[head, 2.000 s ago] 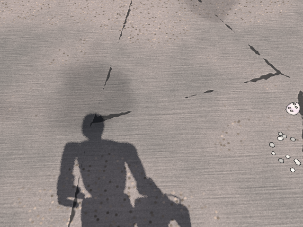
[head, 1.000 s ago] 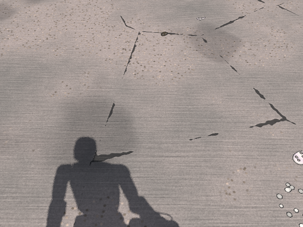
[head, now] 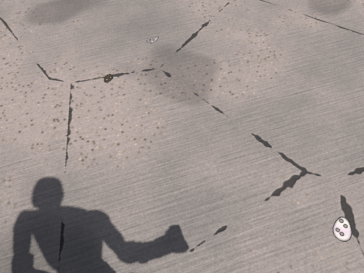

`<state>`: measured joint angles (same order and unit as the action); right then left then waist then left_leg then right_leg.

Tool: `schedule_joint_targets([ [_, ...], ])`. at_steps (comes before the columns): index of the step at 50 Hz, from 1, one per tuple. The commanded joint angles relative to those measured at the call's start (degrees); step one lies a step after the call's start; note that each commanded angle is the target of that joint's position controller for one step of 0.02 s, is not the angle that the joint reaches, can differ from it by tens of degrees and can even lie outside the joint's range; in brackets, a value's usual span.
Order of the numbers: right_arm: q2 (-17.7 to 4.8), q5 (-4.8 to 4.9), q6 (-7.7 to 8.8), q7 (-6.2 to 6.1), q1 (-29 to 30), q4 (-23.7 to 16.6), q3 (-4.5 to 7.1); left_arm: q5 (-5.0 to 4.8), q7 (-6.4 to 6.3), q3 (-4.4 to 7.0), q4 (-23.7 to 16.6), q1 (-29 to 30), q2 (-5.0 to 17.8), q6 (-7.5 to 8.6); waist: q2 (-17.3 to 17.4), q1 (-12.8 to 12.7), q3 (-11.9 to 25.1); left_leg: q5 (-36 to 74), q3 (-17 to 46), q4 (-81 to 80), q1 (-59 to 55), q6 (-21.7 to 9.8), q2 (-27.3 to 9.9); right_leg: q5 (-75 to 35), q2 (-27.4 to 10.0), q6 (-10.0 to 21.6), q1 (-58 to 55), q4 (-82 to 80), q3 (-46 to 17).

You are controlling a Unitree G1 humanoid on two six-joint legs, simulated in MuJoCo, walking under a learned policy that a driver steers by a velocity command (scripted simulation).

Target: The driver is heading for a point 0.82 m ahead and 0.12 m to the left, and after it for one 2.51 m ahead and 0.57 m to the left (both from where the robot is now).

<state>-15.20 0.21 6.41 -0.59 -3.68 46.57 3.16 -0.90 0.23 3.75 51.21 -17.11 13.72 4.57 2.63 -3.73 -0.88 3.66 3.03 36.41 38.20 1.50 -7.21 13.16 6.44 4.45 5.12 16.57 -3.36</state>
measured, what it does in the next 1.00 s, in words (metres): walks ahead: left foot, then right foot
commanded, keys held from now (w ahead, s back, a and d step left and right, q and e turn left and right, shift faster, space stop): w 0.62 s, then w+q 0.38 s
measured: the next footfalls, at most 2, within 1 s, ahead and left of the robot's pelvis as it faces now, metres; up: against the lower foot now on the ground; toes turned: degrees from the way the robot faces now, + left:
left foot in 0.14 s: +0.27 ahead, +0.15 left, +0.00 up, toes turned +1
right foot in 0.68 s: +0.57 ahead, -0.09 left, +0.00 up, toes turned -2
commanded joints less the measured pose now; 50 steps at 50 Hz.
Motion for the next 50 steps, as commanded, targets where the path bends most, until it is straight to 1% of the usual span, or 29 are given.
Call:
schedule_joint_targets([
  [1,-3.85,0.59,1.03,0.95,6.78,-4.90,0.32,-0.25,-0.31,1.83,-1.33,-3.46,8.88,0.38,-6.79,-1.69,-1.51,2.23,-2.12,-5.11,-4.22,-1.21,2.75,-11.15,-15.69,8.54,1.95,-3.65,-8.24],
  [3,-5.05,0.56,1.47,1.68,7.17,-5.84,0.57,-0.14,-0.56,1.95,-0.83,-4.47,9.36,-0.10,-7.31,-0.91,-1.50,-2.51,-1.76,-7.26,-3.32,-2.96,3.32,-13.93,-18.26,7.63,-3.29,-1.02,-10.11],
  [5,-6.47,0.57,1.77,2.00,3.50,-5.38,1.08,-0.03,-0.80,2.18,-1.00,-3.41,10.28,-0.60,-8.61,1.81,0.01,-6.95,-2.82,-8.73,-8.47,-4.90,4.76,-22.89,-18.95,6.14,-5.67,3.03,-10.17],
  [6,-7.84,0.43,1.84,1.86,-2.40,-3.70,1.92,0.02,-0.80,1.99,-1.38,-2.25,10.06,-0.82,-8.03,5.16,3.40,-6.63,-4.36,-10.41,-16.68,-6.38,6.44,-32.03,-16.71,5.01,-5.34,9.46,-8.23],
  [7,-10.47,-0.16,1.87,1.57,-11.91,-1.43,2.97,0.50,-0.68,1.21,-2.19,-1.55,8.37,-0.83,-6.05,9.21,10.75,-4.57,-1.06,-8.19,-31.32,-9.21,2.89,-31.75,-13.48,3.38,0.23,21.62,-5.50],
  [8,-15.43,-1.20,1.67,1.38,-20.43,-0.23,4.16,0.77,-0.49,-0.06,-3.30,-6.36,4.11,-0.14,4.89,9.36,20.16,-8.14,18.76,-8.69,-53.35,-16.23,-10.03,-13.18,-5.88,-0.29,18.57,42.86,-0.98],
  [9,-13.53,-0.35,1.07,1.90,-23.11,1.53,3.88,-0.52,-0.14,-0.63,-2.48,-9.31,3.29,0.89,16.21,8.99,24.12,-19.02,39.55,-17.79,-61.38,-21.48,-16.72,18.82,-1.44,-1.76,32.85,55.29,-2.76],
  [10,-9.08,0.57,0.87,1.95,-19.55,0.59,2.47,-1.42,0.05,0.54,-2.91,-5.25,9.00,1.55,8.83,9.57,15.61,-26.83,35.93,-19.23,-56.33,-18.43,-14.89,17.19,-5.39,-0.98,39.53,60.23,-5.63],
  [11,-7.06,0.35,0.49,1.79,-15.27,-0.58,1.78,-1.59,0.12,0.59,-4.24,-0.04,9.55,1.79,3.79,8.88,9.02,-25.37,27.39,-20.16,-48.11,-15.93,-12.54,11.92,-8.40,-0.50,40.39,59.49,-3.63],
  [12,-6.40,-0.21,0.30,1.96,-11.58,-1.03,1.38,-0.81,-0.05,0.55,-4.81,2.36,8.62,1.70,-0.14,7.04,4.16,-19.84,21.54,-22.17,-39.51,-15.08,-10.09,7.55,-10.72,-0.74,38.62,55.46,-2.04],
  [13,-5.09,-0.73,0.42,2.15,-9.63,-1.42,0.85,0.08,-0.29,0.97,-4.75,2.55,8.28,1.20,-0.34,5.35,2.21,-15.32,17.59,-23.95,-34.43,-14.37,-8.02,4.72,-12.58,-0.87,35.93,51.70,-2.00],
  [14,-5.34,-0.97,0.49,2.29,-9.04,-1.22,0.82,0.15,-0.33,0.94,-4.57,1.27,7.28,0.67,1.60,4.05,1.85,-11.96,15.31,-25.30,-31.10,-14.50,-7.14,3.45,-13.43,-1.27,32.95,49.82,-1.76],
  [17,-6.37,-0.46,0.85,2.13,-10.42,-0.11,1.12,0.39,-0.61,0.69,-4.56,1.31,5.41,-0.32,1.57,3.10,1.44,-3.80,8.99,-27.95,-28.93,-15.07,-5.31,-0.58,-14.16,-2.80,32.81,43.99,-0.34],
  [20,-7.81,-0.14,0.31,1.28,-12.88,1.12,1.55,0.90,-0.56,0.47,-6.43,6.85,4.68,-0.19,0.51,4.27,0.54,1.45,4.99,-28.88,-30.51,-14.42,-4.53,-9.61,-14.25,-4.11,35.52,33.80,0.43],
  [23,-8.10,0.34,-0.16,0.75,-15.35,2.25,1.54,0.61,-0.06,-0.05,-7.92,12.66,3.41,0.28,0.92,6.19,-0.49,0.73,1.19,-29.31,-30.77,-12.67,-2.60,-17.90,-12.60,-4.10,32.81,23.05,2.09],
  [29,-8.80,0.83,-1.60,0.39,-20.74,5.23,1.83,-0.17,1.67,-0.48,-11.68,21.93,3.84,1.15,1.23,8.66,-3.35,1.15,2.28,-25.82,-40.42,-12.34,-6.62,-15.47,-10.48,-2.46,34.49,13.75,2.86],
  [32,-9.98,1.01,-2.44,-0.01,-19.81,5.47,2.25,-0.08,2.31,0.27,-11.80,19.43,6.01,1.75,2.72,5.77,-1.20,13.04,2.98,-20.07,-43.10,-10.95,-7.72,-9.26,-8.35,-0.26,27.22,11.23,3.93],
  [33,-10.20,1.12,-2.70,-0.05,-18.60,5.26,2.21,0.06,2.11,1.18,-10.44,14.01,7.57,1.93,3.02,2.28,2.06,21.81,2.06,-14.06,-41.92,-10.03,-6.19,-9.41,-6.53,0.93,18.52,9.55,5.37],
  [34,-9.03,0.80,-2.79,-0.07,-17.74,4.61,1.65,0.39,1.59,2.66,-7.61,4.07,10.67,2.03,2.16,-2.21,8.53,22.16,0.27,-3.18,-36.01,-8.36,-3.07,-11.90,-7.71,2.93,3.18,10.63,4.27],
  [35,-6.25,-0.60,-2.52,-0.09,-17.71,2.67,0.45,1.29,0.76,3.86,-5.86,-7.20,15.53,1.84,-5.55,-5.60,18.24,2.00,-2.45,15.91,-22.29,-6.08,1.64,-13.66,-20.41,6.77,-15.80,12.80,-9.52],
  [36,0.21,0.63,-1.32,0.41,-26.08,2.94,-1.20,1.29,1.11,3.91,-4.77,-7.93,16.98,1.42,-20.25,-0.91,25.46,-37.29,0.21,32.67,-1.68,-3.74,10.04,-2.77,-31.62,14.60,-31.37,6.26,-34.30],
  [37,-7.16,2.14,-0.61,0.48,-21.56,3.65,0.53,0.74,0.92,2.52,-5.47,-6.75,11.07,1.23,-12.93,-3.45,20.41,-36.91,5.57,38.29,3.93,-4.09,6.85,4.33,-29.57,11.95,-26.79,3.03,-32.99],
  [38,-9.14,2.79,-0.35,0.47,-16.35,1.83,1.29,0.46,0.61,1.78,-5.82,-2.65,8.95,1.29,-10.61,-2.77,11.80,-31.18,4.10,38.19,6.48,-4.42,4.38,2.83,-27.77,9.13,-18.52,1.34,-23.80],
  [39,-8.25,2.41,-0.56,0.11,-14.12,1.50,1.30,0.70,0.65,1.28,-6.11,1.45,7.70,1.44,-6.30,-0.70,7.63,-26.07,3.05,35.85,3.95,-4.04,1.85,-1.06,-25.62,7.75,-10.11,-0.93,-17.99],
  [40,-7.47,1.61,-1.21,-0.18,-13.35,1.56,1.69,1.01,0.86,0.84,-6.08,4.40,5.89,1.67,-5.46,1.01,3.91,-22.77,3.01,33.17,1.94,-3.89,0.49,-3.34,-23.27,6.63,-3.82,-3.55,-12.86],
  [41,-6.10,1.65,-2.02,-0.09,-15.49,1.64,1.71,1.62,0.88,0.85,-5.74,5.72,5.85,2.01,-8.56,3.08,3.41,-20.51,3.41,32.23,-1.70,-3.59,-0.93,-5.05,-22.80,6.68,0.39,-5.53,-9.68],
  [43,-3.86,1.85,-3.36,0.02,-16.46,1.55,1.55,1.57,0.94,1.12,-4.80,6.76,5.77,2.62,-8.04,4.59,1.80,-18.98,3.20,30.64,-2.88,-2.94,-1.73,-9.11,-22.02,7.14,4.16,-8.29,-4.32],
  [46,-3.72,1.37,-4.32,-0.13,-13.10,-0.25,1.84,1.86,0.17,1.64,-3.49,6.05,7.06,2.86,-5.96,4.68,-0.47,-12.48,4.00,26.25,1.53,-2.07,-1.92,-14.63,-21.48,6.82,4.47,-9.62,2.32],
  [50,-2.72,1.05,-3.71,1.10,-7.23,-2.41,1.45,1.78,-0.76,1.93,-2.62,4.83,8.55,2.30,-5.15,3.07,-1.85,-1.08,1.06,12.92,1.43,-2.17,-0.79,-17.39,-19.51,5.05,2.38,-9.97,9.71],
])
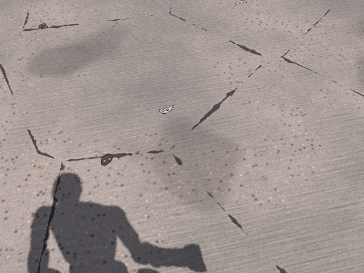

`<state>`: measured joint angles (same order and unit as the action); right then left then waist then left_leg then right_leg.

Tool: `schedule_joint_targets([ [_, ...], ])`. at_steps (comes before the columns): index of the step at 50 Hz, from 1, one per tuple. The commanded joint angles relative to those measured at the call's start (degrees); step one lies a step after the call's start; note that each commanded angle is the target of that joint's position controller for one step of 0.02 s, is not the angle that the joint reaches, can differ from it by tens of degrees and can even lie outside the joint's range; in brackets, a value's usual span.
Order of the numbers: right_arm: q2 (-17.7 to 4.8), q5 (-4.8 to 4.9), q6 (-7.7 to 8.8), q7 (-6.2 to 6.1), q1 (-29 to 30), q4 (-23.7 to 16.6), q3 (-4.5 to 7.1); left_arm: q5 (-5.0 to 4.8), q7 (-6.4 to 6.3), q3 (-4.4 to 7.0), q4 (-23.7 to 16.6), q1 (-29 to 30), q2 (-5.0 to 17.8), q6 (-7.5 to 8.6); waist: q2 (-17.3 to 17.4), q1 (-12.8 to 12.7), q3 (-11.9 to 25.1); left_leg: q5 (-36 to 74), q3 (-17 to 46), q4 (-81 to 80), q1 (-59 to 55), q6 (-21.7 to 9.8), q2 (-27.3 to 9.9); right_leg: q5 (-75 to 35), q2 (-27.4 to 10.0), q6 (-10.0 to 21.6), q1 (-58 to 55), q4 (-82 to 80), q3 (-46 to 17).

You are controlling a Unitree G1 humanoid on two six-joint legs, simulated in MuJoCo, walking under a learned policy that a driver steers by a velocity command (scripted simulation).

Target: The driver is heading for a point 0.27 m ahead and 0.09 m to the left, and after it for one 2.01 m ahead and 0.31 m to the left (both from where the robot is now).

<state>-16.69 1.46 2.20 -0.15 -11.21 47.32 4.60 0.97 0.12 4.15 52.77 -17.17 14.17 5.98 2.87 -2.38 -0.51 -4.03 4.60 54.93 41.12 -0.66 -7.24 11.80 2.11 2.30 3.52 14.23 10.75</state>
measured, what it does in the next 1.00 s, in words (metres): walks ahead, turning left: left foot, then right foot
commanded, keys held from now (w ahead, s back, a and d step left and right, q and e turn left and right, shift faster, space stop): w+q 0.08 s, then q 0.26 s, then no key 0.66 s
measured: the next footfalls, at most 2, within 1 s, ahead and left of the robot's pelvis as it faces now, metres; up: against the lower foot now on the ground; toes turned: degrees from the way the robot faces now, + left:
left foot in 0.22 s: +0.29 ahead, +0.15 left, +0.00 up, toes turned +11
right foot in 0.70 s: +0.35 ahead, -0.08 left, +0.00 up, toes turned +18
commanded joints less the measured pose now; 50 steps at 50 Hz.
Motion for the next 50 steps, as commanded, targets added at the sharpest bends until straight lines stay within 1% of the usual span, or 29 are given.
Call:
schedule_joint_targets([
  [1,-0.79,-0.31,0.58,1.06,2.66,-4.00,-0.26,-0.26,-0.81,1.64,-3.99,4.11,8.56,0.72,-4.97,0.75,-2.84,8.04,-2.05,-8.56,-1.82,-0.23,-0.45,-16.07,-15.32,6.95,3.20,-7.75,-3.23],
  [4,-0.11,-0.34,0.63,2.21,8.55,-6.94,-0.84,-0.91,-1.12,2.09,-2.86,0.65,9.94,-0.31,-4.17,-1.68,-4.73,7.19,-4.58,-14.45,0.47,-1.26,0.18,-17.89,-17.44,6.75,-3.02,-6.35,-1.44],
  [6,-0.48,-0.69,0.66,3.07,10.36,-8.87,-0.75,-1.32,-1.44,2.29,-2.79,0.87,10.65,-1.63,-4.70,-1.40,-5.49,3.84,-7.12,-17.67,0.08,-2.09,1.80,-29.42,-18.08,5.72,-6.18,-1.76,0.42],
  [8,-2.33,-0.99,0.62,3.72,7.59,-9.74,0.20,-1.96,-2.13,2.67,-3.44,2.00,12.28,-2.83,-7.35,0.96,-1.95,-1.35,-10.40,-18.36,-6.19,-3.62,5.60,-47.95,-18.05,4.06,-8.21,6.13,1.58],
  [9,-3.89,-0.81,0.63,3.87,3.10,-9.06,1.02,-2.26,-2.48,2.86,-3.94,2.91,12.98,-3.37,-8.54,3.44,0.88,-3.30,-11.60,-18.91,-11.66,-4.70,7.96,-54.53,-17.54,3.10,-8.23,12.54,1.84],
  [10,-6.57,-0.67,0.72,3.62,-4.22,-7.46,2.43,-2.58,-2.64,2.86,-4.50,4.25,13.24,-3.72,-7.98,7.45,4.75,-0.18,-11.57,-22.91,-21.01,-6.30,10.12,-53.66,-15.94,1.50,-6.20,22.31,2.32],
  [11,-10.22,-0.97,0.58,2.37,-10.51,-6.16,4.05,-2.44,-2.48,2.43,-4.89,3.98,12.23,-3.33,-4.31,10.99,8.53,12.27,-7.36,-27.94,-34.02,-8.58,9.09,-40.55,-12.83,-2.00,1.86,36.47,2.95],
  [12,-16.73,-1.47,-0.02,1.00,-9.79,-6.31,4.87,1.39,-1.75,0.23,-6.84,-1.17,4.03,-2.46,12.10,4.41,13.57,43.10,11.68,-20.76,-52.27,-14.82,-5.28,18.37,-4.68,-5.58,22.37,56.50,1.73],
  [13,-16.69,-2.42,0.51,1.62,-9.06,-9.71,4.25,0.03,-0.79,-0.49,-7.77,-4.40,5.69,-0.95,10.39,4.51,27.71,40.48,36.01,-26.11,-63.12,-27.08,-16.02,31.38,1.90,-6.95,33.07,71.16,-12.04],
  [14,-13.07,-2.36,0.43,1.96,-8.31,-10.74,3.53,-2.13,-0.45,0.66,-8.47,2.38,10.01,-0.41,1.24,8.10,26.49,36.90,29.68,-28.96,-60.18,-23.98,-12.87,26.10,-1.48,-5.53,35.20,71.57,-17.16],
  [15,-10.49,-1.21,0.61,1.90,-4.57,-10.83,2.88,-2.58,-0.74,0.41,-10.04,5.90,9.38,-0.43,-0.81,6.63,18.49,31.14,22.77,-29.84,-52.71,-20.92,-9.95,20.64,-3.46,-4.55,37.68,67.00,-16.27],
  [16,-8.61,-0.41,0.49,1.63,-1.34,-11.16,2.36,-1.51,-1.53,0.47,-9.29,6.54,9.00,-1.00,-4.69,4.54,12.39,26.70,18.78,-31.71,-43.73,-18.47,-7.22,17.32,-5.49,-4.80,36.64,62.65,-15.80],
  [17,-7.60,-0.76,0.29,1.23,0.54,-11.68,2.02,-0.89,-2.09,0.92,-9.52,6.34,9.95,-1.97,-3.51,2.82,9.74,25.49,17.13,-33.33,-36.29,-17.72,-6.21,15.15,-6.39,-4.80,33.25,59.75,-16.12],
  [18,-7.21,-1.63,0.13,1.09,1.54,-12.23,1.77,-0.84,-2.15,1.18,-9.49,5.13,10.33,-3.01,-2.37,1.30,9.00,25.45,15.71,-34.60,-31.68,-17.24,-5.57,14.13,-6.81,-4.68,29.72,58.19,-16.06],
  [20,-7.74,-2.27,0.36,0.99,2.13,-12.39,1.83,-0.70,-2.46,0.97,-9.06,2.92,8.74,-4.09,-1.26,0.06,9.16,29.08,12.33,-35.20,-26.63,-17.01,-4.51,12.80,-6.44,-5.19,26.44,53.52,-14.86],
  [23,-8.30,-1.97,-0.02,0.13,1.46,-11.84,1.80,-0.37,-2.93,0.52,-9.47,4.20,7.27,-4.85,0.56,0.53,10.54,28.78,9.32,-34.90,-26.09,-15.80,-3.13,8.21,-5.95,-6.33,26.07,46.32,-14.36],
  [25,-7.92,-1.88,-0.75,-0.36,2.22,-11.91,1.49,-0.53,-2.94,0.39,-9.77,5.75,7.11,-5.37,1.70,1.10,10.53,19.54,8.62,-35.51,-25.57,-14.33,-1.96,4.49,-6.10,-6.71,25.07,41.69,-14.45],
  [28,-7.11,-2.31,-1.48,-0.61,3.01,-11.67,0.91,-0.91,-2.80,0.30,-10.51,8.82,7.10,-5.84,3.51,2.46,7.97,3.62,9.49,-37.11,-23.49,-12.99,-1.12,2.06,-6.08,-6.70,22.54,34.32,-14.47],
  [31,-6.11,-2.59,-1.76,-0.25,2.35,-10.73,0.25,-0.98,-2.44,0.30,-10.90,10.03,7.21,-5.44,4.91,3.53,6.00,-2.20,11.58,-35.93,-23.94,-12.63,-1.50,4.21,-5.30,-6.15,19.39,27.10,-13.92],
  [33,-4.74,-2.22,-1.92,-0.09,2.74,-10.24,-0.57,-0.79,-1.89,0.16,-10.57,8.61,6.36,-4.71,4.30,2.05,5.80,-0.95,12.08,-32.73,-24.45,-11.09,-0.96,1.55,-4.25,-4.84,14.29,17.52,-12.59],
  [34,-3.64,-2.03,-1.89,-0.05,1.73,-9.68,-1.09,-0.30,-1.52,-0.04,-10.28,7.57,6.07,-4.27,3.16,1.17,5.63,-0.59,11.66,-31.29,-23.68,-8.96,0.36,-5.58,-4.51,-3.78,9.79,10.27,-12.78],
  [35,-2.30,-2.64,-1.49,-0.09,-0.52,-9.31,-1.63,0.49,-1.45,0.24,-10.41,6.67,8.35,-3.91,0.22,2.01,6.76,-3.45,10.21,-28.55,-22.24,-5.92,2.78,-14.07,-9.17,-2.12,4.91,8.96,-17.26],
  [36,-2.17,-3.34,-0.94,0.15,-4.93,-8.95,-1.48,0.75,-1.72,1.02,-10.99,7.57,12.75,-4.03,-8.82,6.08,7.30,-12.75,5.20,-23.63,-18.66,-3.33,8.29,-25.03,-15.61,1.78,1.78,10.73,-22.41],
  [37,-1.80,-3.09,-0.80,0.15,-4.12,-9.28,-1.54,0.52,-1.54,0.52,-9.81,9.11,9.66,-4.31,-15.16,6.70,7.38,-15.29,0.90,-24.48,-22.45,-1.26,9.22,-16.34,-16.73,5.32,7.94,9.33,-24.59],
  [38,-3.39,-3.22,-1.04,0.12,-1.38,-9.29,-1.30,0.13,-1.15,-0.24,-10.47,10.75,6.50,-4.24,-13.13,5.40,6.14,-11.92,1.03,-25.66,-25.90,-0.58,8.26,-8.38,-13.68,3.87,11.00,8.64,-22.85],
  [39,-3.93,-2.98,-1.57,0.05,0.90,-9.49,-0.96,0.08,-1.02,-0.27,-10.45,10.83,6.30,-4.19,-11.21,4.11,5.03,-9.31,1.26,-25.91,-25.69,-1.01,8.45,-3.52,-10.75,1.35,11.50,9.31,-19.81],
  [40,-4.24,-2.76,-2.23,-0.01,1.90,-9.50,-0.77,0.03,-0.91,-0.14,-10.63,10.46,7.29,-3.98,-9.41,3.22,3.22,-7.31,2.32,-26.10,-24.75,-1.76,8.21,-2.04,-8.95,-0.18,11.83,10.19,-17.75],
  [43,-3.25,-2.55,-2.55,0.01,1.70,-9.60,-0.88,-0.20,-1.23,-0.15,-9.61,7.79,7.22,-3.48,-6.10,2.32,2.65,-3.69,4.05,-27.09,-24.83,-2.90,7.13,-3.32,-7.21,-1.29,10.74,12.48,-15.72],
  [50,-2.01,-2.25,-1.90,-0.29,0.82,-8.44,-0.77,-0.50,-1.63,-0.47,-9.19,7.84,6.15,-4.15,-2.56,1.71,3.56,0.27,4.47,-26.64,-25.59,-2.18,6.79,-7.39,-6.16,-0.86,8.03,14.62,-14.91],
])
Keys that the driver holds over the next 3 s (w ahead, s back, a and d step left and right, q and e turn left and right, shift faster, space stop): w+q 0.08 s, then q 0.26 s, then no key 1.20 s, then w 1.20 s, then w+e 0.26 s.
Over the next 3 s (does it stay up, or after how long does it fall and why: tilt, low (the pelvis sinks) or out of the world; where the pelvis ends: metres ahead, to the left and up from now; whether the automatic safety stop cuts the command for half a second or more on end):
stays up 0.91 0.25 0.00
